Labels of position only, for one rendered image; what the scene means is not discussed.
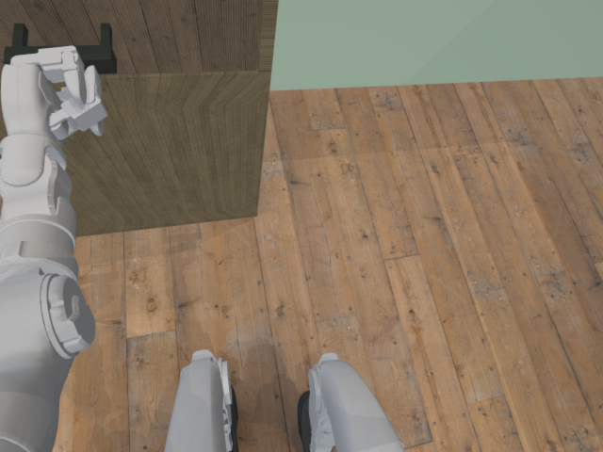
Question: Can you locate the right robot thigh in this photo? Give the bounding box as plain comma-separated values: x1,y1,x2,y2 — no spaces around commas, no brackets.
308,360,405,452

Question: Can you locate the left robot forearm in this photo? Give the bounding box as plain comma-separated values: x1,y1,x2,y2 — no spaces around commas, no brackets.
0,134,78,285

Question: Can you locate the robot left hand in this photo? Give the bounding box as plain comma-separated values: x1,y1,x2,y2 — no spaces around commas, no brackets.
1,46,108,150

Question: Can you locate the drawer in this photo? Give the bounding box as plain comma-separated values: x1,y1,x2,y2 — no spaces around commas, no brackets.
0,0,259,78

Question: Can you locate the cabinet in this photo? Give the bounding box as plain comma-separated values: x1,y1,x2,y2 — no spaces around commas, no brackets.
0,0,279,237

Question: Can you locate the left robot thigh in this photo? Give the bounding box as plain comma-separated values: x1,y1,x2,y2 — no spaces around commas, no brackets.
164,357,232,452

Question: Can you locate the robot left upper arm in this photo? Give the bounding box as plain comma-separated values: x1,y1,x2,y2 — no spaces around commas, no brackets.
0,273,95,452

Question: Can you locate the robot thigh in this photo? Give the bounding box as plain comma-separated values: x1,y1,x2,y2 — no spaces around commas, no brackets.
308,360,405,452
164,357,232,452

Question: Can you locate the handle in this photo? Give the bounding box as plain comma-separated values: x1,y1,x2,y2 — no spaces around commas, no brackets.
4,23,117,74

